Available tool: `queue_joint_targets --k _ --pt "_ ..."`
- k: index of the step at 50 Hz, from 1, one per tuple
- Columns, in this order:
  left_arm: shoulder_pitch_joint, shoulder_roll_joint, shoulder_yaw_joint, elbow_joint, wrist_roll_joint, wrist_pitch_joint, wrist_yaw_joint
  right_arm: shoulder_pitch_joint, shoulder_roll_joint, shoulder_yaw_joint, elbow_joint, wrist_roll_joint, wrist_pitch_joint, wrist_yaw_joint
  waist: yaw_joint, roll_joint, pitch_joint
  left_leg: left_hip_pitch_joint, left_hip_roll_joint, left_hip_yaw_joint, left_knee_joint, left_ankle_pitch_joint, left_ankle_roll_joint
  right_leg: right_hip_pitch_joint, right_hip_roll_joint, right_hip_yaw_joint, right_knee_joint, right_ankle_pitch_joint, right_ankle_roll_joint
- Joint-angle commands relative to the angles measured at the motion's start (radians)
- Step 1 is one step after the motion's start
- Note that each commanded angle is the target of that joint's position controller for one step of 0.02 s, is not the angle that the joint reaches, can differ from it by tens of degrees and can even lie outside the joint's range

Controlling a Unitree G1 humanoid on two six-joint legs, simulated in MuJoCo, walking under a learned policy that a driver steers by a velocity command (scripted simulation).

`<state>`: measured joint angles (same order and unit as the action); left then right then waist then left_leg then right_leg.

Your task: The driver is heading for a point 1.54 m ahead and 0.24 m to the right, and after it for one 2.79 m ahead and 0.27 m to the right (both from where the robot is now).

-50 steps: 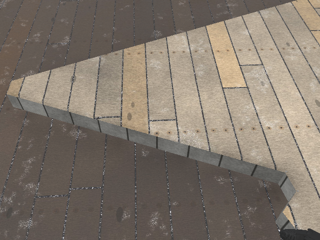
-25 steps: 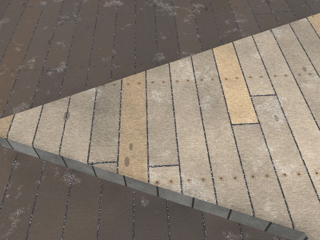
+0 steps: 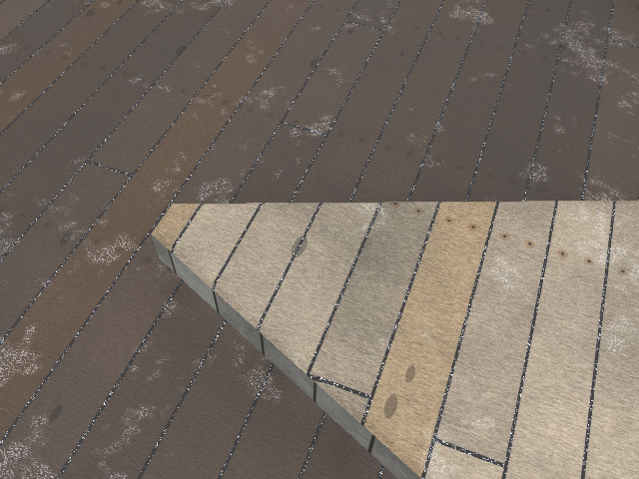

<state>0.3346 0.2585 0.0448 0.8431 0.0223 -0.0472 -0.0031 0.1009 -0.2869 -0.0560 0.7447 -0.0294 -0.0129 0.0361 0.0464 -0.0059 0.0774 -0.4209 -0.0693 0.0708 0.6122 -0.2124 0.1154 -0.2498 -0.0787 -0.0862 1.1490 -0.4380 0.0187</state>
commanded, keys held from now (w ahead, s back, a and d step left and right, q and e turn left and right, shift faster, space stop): w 0.32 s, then w+e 0.68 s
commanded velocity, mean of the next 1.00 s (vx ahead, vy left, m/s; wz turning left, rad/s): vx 0.50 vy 0.00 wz -0.16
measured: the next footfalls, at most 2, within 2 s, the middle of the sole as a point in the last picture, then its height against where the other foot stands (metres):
right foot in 0.56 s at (406, 405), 0.11 m higher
left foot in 1.10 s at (364, 251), level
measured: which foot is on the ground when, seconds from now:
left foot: down 0.00-0.58, up 0.60-1.00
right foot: up 0.00-0.54, down 0.56-1.00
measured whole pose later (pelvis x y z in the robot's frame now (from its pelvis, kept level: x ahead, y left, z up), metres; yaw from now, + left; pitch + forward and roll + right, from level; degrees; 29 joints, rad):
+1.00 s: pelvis +0.63 -0.08 +0.13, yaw -15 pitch +3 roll +1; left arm 0.45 0.22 0.04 0.79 -0.04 -0.06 0.02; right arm -0.05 -0.21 0.00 0.60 0.00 -0.10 0.02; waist 0.10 0.03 0.01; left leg -0.67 0.00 -0.07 0.56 0.07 -0.02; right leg -0.04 0.14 0.19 0.31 -0.30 -0.12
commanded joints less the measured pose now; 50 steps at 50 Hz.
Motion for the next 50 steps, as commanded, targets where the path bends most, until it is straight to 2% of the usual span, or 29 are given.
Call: queue_joint_targets --k 1,2,4,8,10,14,16,17,20,23,24,25,26,27,28,29,30,31,32,33,34,35,37,38,41,43,44,47,50 --pt "-0.030 0.101 0.017 -0.091 -0.002 -0.025 -0.001 0.159 -0.135 -0.042 0.009 0.017 -0.003 -0.026 -0.058 -0.003 -0.115 0.426 0.282 -0.406 -0.339 0.257 0.137 -0.389 -0.044 0.100 0.059 0.120 -0.028" --pt "0.018 0.104 0.014 -0.079 0.012 -0.010 0.000 0.138 -0.115 -0.032 0.003 0.021 -0.013 -0.027 -0.030 0.050 -0.119 0.349 0.276 -0.378 -0.360 0.343 0.144 -0.310 -0.054 0.103 0.030 0.128 -0.020" --pt "0.023 0.097 0.014 -0.065 0.023 0.016 -0.005 0.159 -0.092 -0.021 0.026 0.027 -0.038 -0.020 -0.015 0.039 -0.109 0.299 0.250 -0.318 -0.385 0.449 0.148 -0.264 -0.048 0.094 -0.009 0.123 -0.008" --pt "-0.086 0.072 0.010 -0.084 0.022 0.024 -0.020 0.236 -0.121 -0.023 0.074 0.024 -0.055 -0.020 -0.043 0.045 -0.044 0.303 0.224 -0.262 -0.447 0.436 0.123 -0.347 -0.055 0.073 -0.169 0.262 0.009" --pt "-0.120 0.059 0.006 -0.081 0.018 0.026 -0.015 0.262 -0.104 -0.018 0.089 0.022 -0.057 -0.023 -0.056 0.074 -0.060 0.358 0.203 -0.231 -0.435 0.460 0.109 -0.376 -0.040 0.050 -0.161 0.287 0.012" --pt "-0.248 0.073 0.013 -0.122 0.023 0.027 -0.006 0.378 -0.101 -0.013 0.128 0.015 -0.056 -0.037 -0.100 0.045 -0.017 0.573 0.267 -0.314 -0.435 0.405 0.145 -0.669 -0.051 0.055 -0.019 0.225 -0.006" --pt "-0.290 0.059 0.011 -0.153 0.034 0.030 -0.003 0.438 -0.097 -0.011 0.160 0.012 -0.050 -0.047 -0.096 0.032 0.018 0.691 0.304 -0.337 -0.410 0.432 0.160 -0.849 -0.052 0.068 0.127 0.126 -0.021" --pt "-0.327 0.036 0.002 -0.173 0.033 0.034 -0.004 0.494 -0.095 -0.008 0.177 -0.003 -0.048 -0.054 -0.119 0.056 0.011 0.803 0.319 -0.343 -0.376 0.488 0.165 -0.978 -0.038 0.050 0.292 0.027 -0.033" --pt "-0.474 0.031 -0.010 -0.264 0.003 0.029 0.011 0.555 -0.091 -0.005 0.210 -0.030 -0.062 -0.070 -0.146 0.051 0.087 0.886 0.367 -0.330 -0.406 0.434 0.162 -1.282 -0.013 0.096 0.570 -0.201 -0.080" --pt "-0.547 -0.043 -0.059 -0.344 -0.002 0.023 0.008 0.537 -0.059 0.015 0.253 -0.036 -0.069 -0.081 -0.108 0.058 0.111 0.773 0.330 -0.186 -0.460 0.506 0.076 -1.288 0.004 0.062 0.576 -0.315 -0.143" --pt "-0.428 -0.101 -0.094 -0.376 -0.109 -0.023 -0.024 0.329 0.017 0.048 0.224 0.054 -0.024 -0.106 0.051 0.053 0.112 0.539 0.313 -0.084 -0.391 0.843 -0.030 -1.051 -0.050 0.072 0.307 -0.131 -0.131" --pt "-0.348 -0.034 -0.081 -0.341 -0.080 -0.046 -0.052 0.292 -0.066 0.034 0.184 0.060 -0.008 -0.119 0.066 -0.001 -0.077 0.349 0.265 -0.023 -0.431 1.126 -0.027 -0.549 0.008 -0.055 0.067 0.174 -0.133" --pt "-0.382 -0.043 -0.073 -0.321 -0.046 -0.053 -0.056 0.385 -0.161 0.013 0.180 0.054 -0.014 -0.109 0.010 0.047 -0.185 0.284 0.296 -0.083 -0.431 1.446 0.026 -0.254 0.096 -0.136 0.034 0.261 -0.110" --pt "-0.298 0.006 -0.043 -0.302 -0.044 -0.044 -0.049 0.385 -0.232 0.000 0.188 0.039 -0.009 -0.104 0.071 0.102 -0.242 0.366 0.311 -0.085 -0.310 1.641 0.031 -0.155 0.134 -0.115 -0.009 0.241 -0.115" --pt "-0.106 0.080 -0.009 -0.239 -0.048 -0.023 -0.052 0.359 -0.242 -0.003 0.184 0.013 0.002 -0.095 0.184 0.171 -0.327 0.407 0.281 -0.038 -0.097 1.868 0.038 0.031 0.222 -0.136 -0.093 0.200 -0.140" --pt "0.036 0.162 0.019 -0.177 -0.043 -0.011 -0.048 0.323 -0.216 -0.007 0.135 0.015 -0.007 -0.095 0.215 0.068 -0.332 0.257 0.219 -0.090 0.211 1.499 -0.017 0.233 0.173 0.129 -0.262 0.299 -0.203" --pt "0.114 0.273 0.045 -0.133 -0.030 -0.017 -0.029 0.353 -0.049 0.029 0.091 0.020 -0.039 -0.064 0.115 -0.494 -0.505 -0.069 -0.114 -0.126 0.809 0.110 -0.126 0.511 -0.182 0.868 -0.587 0.493 -0.461" --pt "0.107 0.198 0.030 -0.134 0.006 -0.015 -0.005 0.387 -0.144 -0.002 0.110 -0.008 -0.097 -0.017 0.090 -0.274 -0.590 -0.064 -0.069 -0.309 0.980 -0.048 -0.078 0.478 -0.194 1.079 -0.728 0.461 -0.403" --pt "0.056 0.162 0.023 -0.125 -0.006 -0.024 -0.007 0.294 -0.120 -0.006 0.071 0.045 -0.109 0.000 0.057 -0.143 -0.409 -0.125 -0.045 -0.282 1.028 -0.076 -0.076 0.331 -0.171 0.970 -0.733 0.346 -0.353" --pt "-0.002 0.126 0.017 -0.103 -0.035 -0.041 -0.020 0.200 -0.060 0.013 0.020 0.049 -0.113 -0.005 0.010 0.048 -0.152 -0.213 -0.013 -0.240 0.989 -0.124 -0.075 0.137 -0.131 0.847 -0.742 0.382 -0.315" --pt "-0.047 0.084 0.007 -0.094 -0.030 -0.059 -0.025 0.104 -0.052 0.011 -0.002 0.030 -0.104 -0.015 -0.009 0.156 -0.092 -0.190 0.049 -0.228 0.895 -0.093 -0.046 0.007 -0.074 0.656 -0.743 0.434 -0.265" --pt "-0.102 0.052 0.003 -0.102 -0.008 -0.071 -0.023 0.157 -0.041 0.013 -0.023 0.054 -0.090 -0.018 -0.089 0.083 -0.084 -0.152 0.071 -0.237 0.885 -0.103 -0.044 -0.078 -0.068 0.616 -0.766 0.423 -0.285" --pt "-0.122 0.014 -0.001 -0.111 -0.028 -0.080 -0.019 0.145 -0.047 0.015 -0.047 0.048 -0.077 -0.026 -0.110 0.018 -0.066 -0.169 0.104 -0.211 0.778 -0.091 -0.047 -0.109 -0.004 0.482 -0.826 0.416 -0.287" --pt "-0.082 0.009 -0.003 -0.096 -0.037 -0.077 -0.014 0.118 -0.013 0.022 -0.056 0.041 -0.075 -0.028 -0.105 -0.013 -0.064 -0.199 0.097 -0.172 0.809 -0.109 -0.051 -0.096 0.012 0.450 -0.848 0.430 -0.299" --pt "0.013 0.049 0.005 -0.086 -0.049 -0.068 0.002 0.001 -0.006 0.036 -0.134 0.018 -0.084 -0.016 -0.086 0.022 -0.040 -0.348 0.130 -0.124 0.604 -0.014 -0.065 -0.038 0.027 0.409 -0.936 0.422 -0.283" --pt "0.047 0.042 0.009 -0.101 -0.050 -0.028 0.021 -0.133 0.026 0.052 -0.184 -0.005 -0.091 -0.019 -0.032 0.038 -0.042 -0.264 0.094 -0.055 0.318 0.130 -0.123 -0.076 0.084 0.338 -0.937 0.486 -0.264" --pt "0.065 0.045 0.008 -0.105 -0.046 -0.021 0.027 -0.172 0.052 0.057 -0.193 0.004 -0.092 -0.019 -0.011 0.019 -0.052 -0.176 0.057 -0.022 0.189 0.192 -0.139 -0.108 0.107 0.307 -0.940 0.521 -0.243" --pt "0.122 0.122 0.035 -0.103 -0.053 -0.031 0.028 -0.236 0.009 0.039 -0.214 0.027 -0.098 -0.019 0.034 -0.082 -0.086 -0.128 0.030 -0.062 -0.003 0.317 -0.160 0.023 0.042 0.375 -0.931 0.562 -0.218" --pt "0.145 0.120 0.043 -0.086 -0.068 -0.009 0.036 -0.289 -0.046 0.009 -0.239 0.038 -0.110 -0.014 0.043 -0.098 -0.074 -0.128 0.025 -0.124 -0.168 0.329 -0.134 0.197 -0.005 0.461 -0.861 0.549 -0.194"
Keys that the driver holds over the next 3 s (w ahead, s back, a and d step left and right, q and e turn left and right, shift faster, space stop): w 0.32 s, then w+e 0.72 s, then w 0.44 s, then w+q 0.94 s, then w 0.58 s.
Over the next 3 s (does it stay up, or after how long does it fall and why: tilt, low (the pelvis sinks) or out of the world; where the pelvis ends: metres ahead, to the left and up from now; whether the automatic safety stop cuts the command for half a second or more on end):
stays up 1.68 -0.24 0.02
